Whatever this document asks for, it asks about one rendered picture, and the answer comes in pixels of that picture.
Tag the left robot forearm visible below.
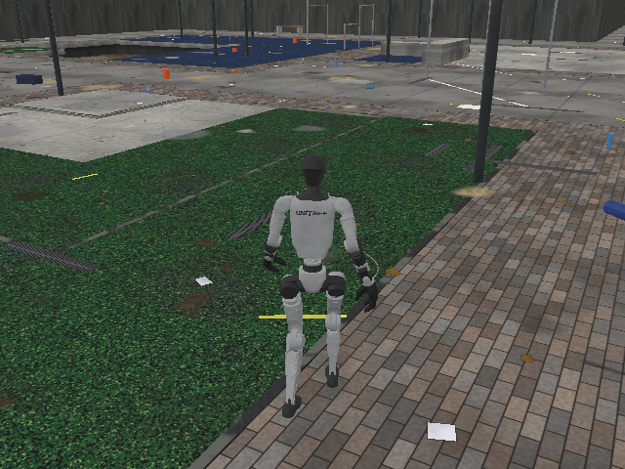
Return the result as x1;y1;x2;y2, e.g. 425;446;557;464
264;233;277;261

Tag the robot right upper arm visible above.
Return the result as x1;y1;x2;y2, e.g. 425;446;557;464
333;196;359;253

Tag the robot right shin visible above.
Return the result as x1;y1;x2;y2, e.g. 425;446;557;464
326;315;341;375

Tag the left robot hand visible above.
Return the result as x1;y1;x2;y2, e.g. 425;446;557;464
264;255;286;273

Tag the right robot forearm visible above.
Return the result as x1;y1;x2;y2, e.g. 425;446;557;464
351;237;374;286

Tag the robot left upper arm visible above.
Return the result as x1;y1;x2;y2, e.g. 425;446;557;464
267;195;293;247

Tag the right robot hand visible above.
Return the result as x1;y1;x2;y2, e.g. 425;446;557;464
355;282;378;313

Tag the robot left thigh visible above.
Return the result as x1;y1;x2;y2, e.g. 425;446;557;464
279;275;306;351

